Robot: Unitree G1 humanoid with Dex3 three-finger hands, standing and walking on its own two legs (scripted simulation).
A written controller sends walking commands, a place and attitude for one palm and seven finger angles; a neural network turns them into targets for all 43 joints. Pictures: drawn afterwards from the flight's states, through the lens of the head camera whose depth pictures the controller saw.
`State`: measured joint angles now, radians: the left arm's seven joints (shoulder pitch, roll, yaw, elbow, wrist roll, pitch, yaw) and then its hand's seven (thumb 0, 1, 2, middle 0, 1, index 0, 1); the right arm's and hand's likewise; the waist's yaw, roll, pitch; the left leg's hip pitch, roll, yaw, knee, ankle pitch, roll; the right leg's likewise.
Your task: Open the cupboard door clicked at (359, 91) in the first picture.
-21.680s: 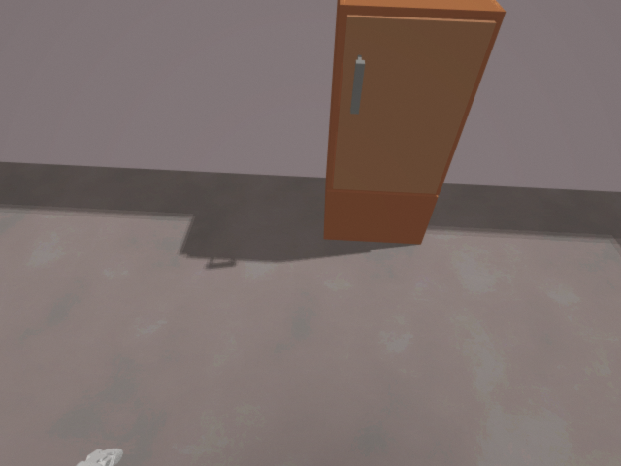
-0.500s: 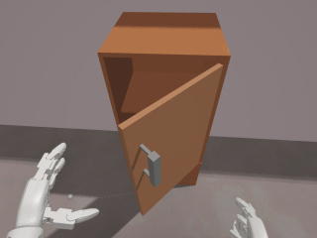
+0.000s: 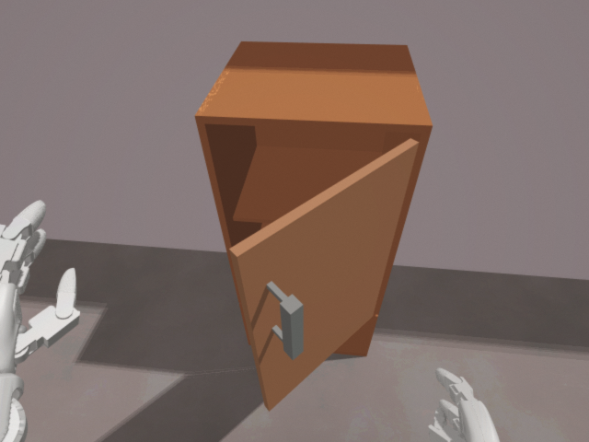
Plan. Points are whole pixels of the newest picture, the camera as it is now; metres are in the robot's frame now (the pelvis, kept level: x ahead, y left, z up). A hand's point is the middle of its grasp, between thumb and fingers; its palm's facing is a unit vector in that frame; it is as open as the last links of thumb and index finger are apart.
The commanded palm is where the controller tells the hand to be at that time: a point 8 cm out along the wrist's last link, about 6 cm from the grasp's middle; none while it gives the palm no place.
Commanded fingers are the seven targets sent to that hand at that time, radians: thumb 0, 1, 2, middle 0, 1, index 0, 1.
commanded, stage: draw the hand back to the body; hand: left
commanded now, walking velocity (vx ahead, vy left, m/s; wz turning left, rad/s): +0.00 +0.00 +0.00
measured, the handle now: (283, 320) +0.31 +0.07 -0.04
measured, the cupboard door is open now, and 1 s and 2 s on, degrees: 47 47 47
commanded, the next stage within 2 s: step back with the hand held close in 0.32 s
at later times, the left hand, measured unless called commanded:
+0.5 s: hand (86, 319) +0.18 +0.24 +0.16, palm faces +0.44 -0.79 -0.42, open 7.4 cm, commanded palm +0.13 +0.28 +0.17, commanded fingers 0.00 0.90 0.90 -0.20 -0.30 -0.20 -0.30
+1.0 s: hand (38, 368) +0.13 +0.26 +0.15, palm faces +0.39 -0.76 -0.51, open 7.4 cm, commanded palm +0.07 +0.30 +0.17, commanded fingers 0.00 0.90 0.90 -0.20 -0.30 -0.20 -0.30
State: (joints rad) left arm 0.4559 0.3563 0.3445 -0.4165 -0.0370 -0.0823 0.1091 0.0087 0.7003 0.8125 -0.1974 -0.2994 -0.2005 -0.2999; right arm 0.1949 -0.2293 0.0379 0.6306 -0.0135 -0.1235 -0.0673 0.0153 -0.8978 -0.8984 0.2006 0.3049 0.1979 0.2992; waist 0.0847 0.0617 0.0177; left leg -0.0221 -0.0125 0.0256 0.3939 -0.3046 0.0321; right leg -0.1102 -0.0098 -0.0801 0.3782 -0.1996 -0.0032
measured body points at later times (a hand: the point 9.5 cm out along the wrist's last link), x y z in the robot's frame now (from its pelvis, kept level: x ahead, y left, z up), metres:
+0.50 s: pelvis -0.01 -0.02 +0.00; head -0.03 -0.04 +0.45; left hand +0.15 +0.28 +0.18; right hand +0.17 -0.24 -0.08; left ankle -0.05 +0.09 -0.74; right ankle +0.01 -0.12 -0.74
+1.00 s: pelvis -0.08 +0.01 -0.01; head -0.06 +0.01 +0.44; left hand +0.10 +0.30 +0.18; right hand +0.09 -0.24 -0.08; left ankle -0.05 +0.09 -0.74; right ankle +0.01 -0.12 -0.74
